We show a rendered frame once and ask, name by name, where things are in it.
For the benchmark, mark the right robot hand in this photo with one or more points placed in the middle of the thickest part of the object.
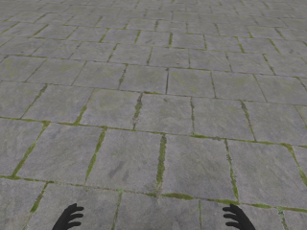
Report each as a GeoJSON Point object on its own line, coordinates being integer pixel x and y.
{"type": "Point", "coordinates": [243, 221]}

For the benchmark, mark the left robot hand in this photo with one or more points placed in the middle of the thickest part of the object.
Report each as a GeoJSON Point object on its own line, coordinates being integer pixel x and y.
{"type": "Point", "coordinates": [62, 223]}

